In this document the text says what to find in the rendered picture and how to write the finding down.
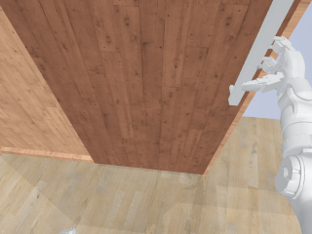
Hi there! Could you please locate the handle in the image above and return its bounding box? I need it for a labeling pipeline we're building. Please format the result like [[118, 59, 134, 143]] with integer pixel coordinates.
[[228, 0, 294, 106]]

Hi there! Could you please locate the robot right hand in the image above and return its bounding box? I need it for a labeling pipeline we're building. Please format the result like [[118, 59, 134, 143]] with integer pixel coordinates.
[[241, 36, 305, 94]]

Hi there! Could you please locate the wardrobe door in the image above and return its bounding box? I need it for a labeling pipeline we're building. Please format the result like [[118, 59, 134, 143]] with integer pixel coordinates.
[[0, 6, 90, 156], [0, 0, 301, 175]]

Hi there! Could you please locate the right robot forearm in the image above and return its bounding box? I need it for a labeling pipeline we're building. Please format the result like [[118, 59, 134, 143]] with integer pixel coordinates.
[[277, 78, 312, 159]]

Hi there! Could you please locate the robot right upper arm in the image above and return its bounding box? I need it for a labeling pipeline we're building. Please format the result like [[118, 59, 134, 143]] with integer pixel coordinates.
[[275, 154, 312, 234]]

